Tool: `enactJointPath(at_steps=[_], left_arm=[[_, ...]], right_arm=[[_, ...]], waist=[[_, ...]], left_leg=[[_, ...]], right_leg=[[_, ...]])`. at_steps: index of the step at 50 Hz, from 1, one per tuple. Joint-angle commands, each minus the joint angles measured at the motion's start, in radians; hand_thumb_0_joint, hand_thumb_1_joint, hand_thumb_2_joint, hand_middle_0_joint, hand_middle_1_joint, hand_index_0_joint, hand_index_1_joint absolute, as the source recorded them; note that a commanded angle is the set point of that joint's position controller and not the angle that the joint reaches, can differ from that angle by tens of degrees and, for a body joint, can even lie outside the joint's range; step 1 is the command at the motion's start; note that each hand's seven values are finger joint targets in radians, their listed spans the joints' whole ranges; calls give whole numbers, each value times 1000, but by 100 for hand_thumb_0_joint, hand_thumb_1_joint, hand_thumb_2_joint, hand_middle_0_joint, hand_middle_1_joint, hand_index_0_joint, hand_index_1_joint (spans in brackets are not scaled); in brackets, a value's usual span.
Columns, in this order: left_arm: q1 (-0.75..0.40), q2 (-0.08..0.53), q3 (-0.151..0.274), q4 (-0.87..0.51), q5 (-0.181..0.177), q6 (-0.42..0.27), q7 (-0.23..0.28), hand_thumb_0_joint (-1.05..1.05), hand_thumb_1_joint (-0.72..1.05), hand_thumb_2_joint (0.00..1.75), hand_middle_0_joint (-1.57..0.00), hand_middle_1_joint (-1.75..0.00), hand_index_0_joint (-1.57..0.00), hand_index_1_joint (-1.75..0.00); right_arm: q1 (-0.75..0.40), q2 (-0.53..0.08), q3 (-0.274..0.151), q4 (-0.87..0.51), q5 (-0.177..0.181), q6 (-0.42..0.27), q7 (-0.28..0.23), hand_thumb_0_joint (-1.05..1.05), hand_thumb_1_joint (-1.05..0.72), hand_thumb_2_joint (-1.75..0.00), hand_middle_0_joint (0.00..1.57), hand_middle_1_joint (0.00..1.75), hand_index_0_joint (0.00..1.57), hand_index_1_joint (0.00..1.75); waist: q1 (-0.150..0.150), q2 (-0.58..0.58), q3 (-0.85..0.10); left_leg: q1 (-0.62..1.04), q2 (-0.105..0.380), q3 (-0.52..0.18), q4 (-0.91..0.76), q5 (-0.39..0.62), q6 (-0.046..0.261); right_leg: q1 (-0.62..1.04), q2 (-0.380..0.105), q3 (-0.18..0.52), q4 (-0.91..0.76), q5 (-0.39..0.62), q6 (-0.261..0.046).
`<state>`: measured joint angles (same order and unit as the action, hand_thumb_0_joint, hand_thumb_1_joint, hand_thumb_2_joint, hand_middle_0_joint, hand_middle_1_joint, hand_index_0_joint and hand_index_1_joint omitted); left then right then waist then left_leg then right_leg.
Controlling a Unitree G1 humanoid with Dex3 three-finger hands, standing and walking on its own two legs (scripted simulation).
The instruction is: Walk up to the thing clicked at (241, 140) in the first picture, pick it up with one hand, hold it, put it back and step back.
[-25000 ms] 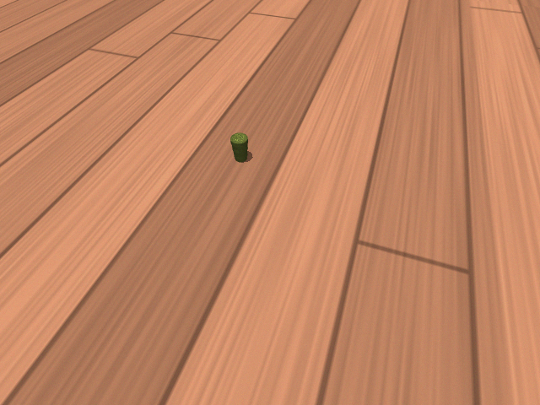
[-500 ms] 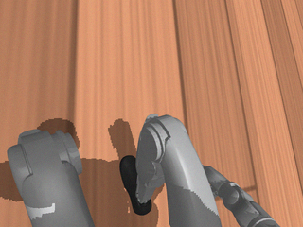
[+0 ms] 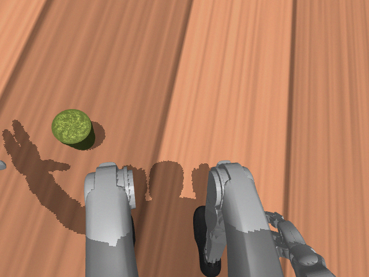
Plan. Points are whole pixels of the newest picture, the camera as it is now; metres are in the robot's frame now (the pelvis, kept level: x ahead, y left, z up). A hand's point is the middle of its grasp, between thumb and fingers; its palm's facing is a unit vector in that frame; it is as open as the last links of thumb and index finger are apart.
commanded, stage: home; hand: left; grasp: from the side
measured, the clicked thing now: (78, 133) +0.43 +0.29 -0.28
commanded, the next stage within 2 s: none
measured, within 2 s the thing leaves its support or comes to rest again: neither
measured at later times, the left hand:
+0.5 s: hand out of the picture +0.26 +0.32 +0.12, palm faces +0.32 -0.83 -0.45, open 17.2 cm
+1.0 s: hand out of the picture +0.24 +0.22 +0.31, palm faces +0.27 -0.91 -0.31, open 17.4 cm
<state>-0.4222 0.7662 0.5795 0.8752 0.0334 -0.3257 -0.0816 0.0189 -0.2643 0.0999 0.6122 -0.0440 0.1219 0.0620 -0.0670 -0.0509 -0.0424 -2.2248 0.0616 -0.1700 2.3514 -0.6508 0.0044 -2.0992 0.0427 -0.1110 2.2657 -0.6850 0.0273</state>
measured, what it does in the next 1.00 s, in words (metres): rises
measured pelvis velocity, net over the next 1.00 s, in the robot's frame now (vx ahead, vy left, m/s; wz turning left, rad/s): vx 0.10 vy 0.01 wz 0.17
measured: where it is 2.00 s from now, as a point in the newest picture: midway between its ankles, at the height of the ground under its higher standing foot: (167, 257)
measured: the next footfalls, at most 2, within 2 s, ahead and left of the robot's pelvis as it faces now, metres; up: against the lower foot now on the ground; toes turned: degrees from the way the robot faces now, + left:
none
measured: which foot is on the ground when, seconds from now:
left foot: down 0.00-1.00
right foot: down 0.00-1.00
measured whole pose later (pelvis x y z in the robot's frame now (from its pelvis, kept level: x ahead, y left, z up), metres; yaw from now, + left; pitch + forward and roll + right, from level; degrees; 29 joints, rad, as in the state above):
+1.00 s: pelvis +0.10 +0.01 +0.36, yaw +10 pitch +11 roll -3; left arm 0.47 0.22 -0.02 -0.05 -0.03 0.28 0.19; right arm 0.29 -0.19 0.04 0.47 0.03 -0.04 -0.19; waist -0.04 0.05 -0.15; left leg -0.73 0.05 -0.03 1.03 -0.50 -0.01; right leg -0.65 0.00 -0.04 0.96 -0.51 0.02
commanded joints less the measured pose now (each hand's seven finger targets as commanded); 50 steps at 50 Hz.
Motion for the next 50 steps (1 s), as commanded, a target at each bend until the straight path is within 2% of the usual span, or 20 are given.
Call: enactJointPath(at_steps=[1, 4, 7, 10, 14, 16, 18, 21, 23, 27, 28, 30, 32, 33, 35, 36, 37, 41, 46, 50], left_arm=[[-25, 150, -23, -257, -1, 59, 48, 0, -50, 9, -6, -6, -6, -7], [33, 87, -79, -415, -11, 126, 72, 0, -50, 9, -6, -7, -6, -7], [137, 113, -64, -589, -21, 185, 112, 0, -46, 11, -6, -7, -6, -7], [219, 101, -47, -701, -27, 228, 151, 0, -47, 10, -6, -7, -6, -7], [314, 8, -88, -716, -30, 282, 189, 0, -51, 8, -5, -6, -5, -6], [385, -43, -115, -691, -35, 309, 202, 0, -52, 7, -5, -6, -5, -6], [425, -107, -166, -684, -37, 332, 209, 0, -53, 7, -5, -6, -5, -6], [463, -187, -235, -662, -41, 363, 218, 0, -49, 9, -6, -6, -5, -6], [464, -205, -265, -691, -42, 382, 226, 0, -49, 9, -6, -6, -6, -6], [539, -242, -305, -737, -41, 427, 252, 0, -51, 8, -5, -6, -5, -6], [548, -264, -329, -745, -38, 437, 257, 0, -52, 7, -5, -6, -5, -6], [588, -267, -333, -773, -39, 458, 271, 0, -54, 6, -5, -5, -5, -5], [617, -303, -382, -817, -39, 478, 276, 0, -55, 6, -5, -5, -5, -5], [634, -300, -378, -842, -40, 488, 283, 0, -54, 6, -5, -5, -5, -5], [670, -338, -420, -876, -40, 507, 288, 0, -53, 6, -5, -5, -5, -6], [732, -395, -464, -844, -41, 521, 286, 0, -54, 6, -5, -5, -5, -5], [682, -351, -442, -939, -41, 522, 292, 0, -54, 6, -5, -5, -5, -5], [805, -415, -512, -1012, -44, 553, 294, 0, -56, 5, -5, -5, -5, -5], [899, -440, -536, -1078, -46, 569, 287, 0, -55, 5, -5, -5, -5, -5], [937, -454, -543, -1099, -42, 566, 272, 0, -56, 5, -5, -5, -5, -5]], right_arm=[[110, -250, -148, -86, 39, -14, -28, 0, -89, -90, 20, 30, 20, 30], [115, -236, -168, -117, 59, -16, -39, 0, -89, -90, 20, 30, 20, 30], [115, -214, -171, -147, 76, -16, -58, 0, -89, -90, 20, 30, 20, 30], [125, -189, -172, -161, 88, -20, -83, 0, -89, -90, 20, 30, 20, 30], [112, -153, -166, -167, 86, -38, -119, 0, -89, -90, 20, 30, 20, 30], [118, -136, -163, -176, 86, -49, -133, 0, -89, -90, 20, 30, 20, 30], [131, -128, -161, -179, 84, -64, -144, 0, -89, -90, 20, 30, 20, 30], [136, -120, -155, -186, 84, -88, -157, 0, -89, -90, 20, 30, 20, 30], [149, -110, -149, -196, 86, -103, -167, 0, -89, -90, 20, 30, 20, 30], [162, -106, -142, -213, 90, -131, -188, 0, -89, -90, 20, 30, 20, 30], [177, -105, -146, -204, 89, -136, -194, 0, -89, -90, 20, 30, 20, 30], [176, -93, -135, -219, 90, -146, -206, 0, -89, -90, 20, 30, 20, 30], [198, -85, -134, -214, 88, -152, -220, 0, -89, -90, 20, 30, 20, 30], [196, -79, -126, -224, 86, -157, -225, 0, -89, -90, 20, 30, 20, 30], [202, -74, -123, -231, 84, -166, -235, 0, -90, -90, 20, 30, 20, 30], [209, -78, -128, -236, 81, -169, -240, 0, -90, -90, 20, 30, 20, 30], [211, -75, -124, -242, 79, -174, -245, 0, -90, -90, 20, 30, 20, 30], [216, -61, -119, -269, 76, -195, -259, 0, -90, -90, 20, 30, 20, 30], [207, -49, -113, -289, 71, -214, -265, 0, -90, -90, 20, 30, 20, 30], [205, -54, -120, -295, 65, -227, -261, 0, -90, -90, 20, 30, 20, 30]], waist=[[39, 270, -653], [34, 203, -690], [75, 189, -760], [85, 185, -779], [70, 186, -689], [65, 150, -668], [51, 148, -634], [37, 139, -548], [26, 128, -525], [42, 146, -487], [29, 152, -469], [41, 148, -451], [28, 166, -417], [36, 164, -409], [33, 188, -359], [20, 169, -341], [29, 191, -336], [28, 147, -292], [40, 92, -219], [43, 94, -174]], left_leg=[[599, -4, 63, -424, 24, 9], [644, -5, 68, -494, -17, 16], [722, -8, 81, -579, -1, 17], [815, -11, 94, -649, 49, 17], [895, -19, 122, -735, 91, 20], [928, -22, 137, -768, 162, 24], [983, -22, 147, -806, 218, 25], [1060, -22, 143, -902, 208, 20], [1095, -26, 145, -958, 198, 20], [1258, -31, 142, -1100, 219, 9], [1289, -31, 143, -1129, 238, 7], [1348, -34, 142, -1182, 270, 5], [1407, -36, 151, -1228, 317, 4], [1434, -36, 150, -1255, 335, 2], [1489, -35, 149, -1318, 319, -3], [1517, -33, 146, -1345, 330, -4], [1538, -30, 141, -1372, 322, -5], [1608, -34, 145, -1430, 399, -4], [1637, -37, 151, -1466, 452, 1], [1653, -36, 153, -1503, 437, -4]], right_leg=[[220, 22, -29, -310, 81, -73], [308, 17, -3, -421, 48, -65], [445, 9, 30, -510, 48, -60], [568, 2, 52, -586, 92, -57], [681, -6, 80, -706, 122, -53], [777, -9, 89, -766, 186, -47], [833, -13, 94, -817, 248, -43], [886, -16, 88, -898, 239, -45], [968, -24, 99, -975, 231, -42], [1070, -24, 72, -1074, 249, -49], [1096, -23, 67, -1097, 269, -49], [1162, -24, 64, -1145, 299, -48], [1228, -26, 66, -1197, 347, -45], [1258, -26, 62, -1218, 361, -45], [1283, -25, 55, -1261, 344, -45], [1309, -21, 48, -1287, 358, -42], [1328, -21, 46, -1303, 350, -44], [1430, -17, 34, -1366, 420, -42], [1498, -17, 33, -1429, 470, -32], [1512, -13, 30, -1456, 447, -33]])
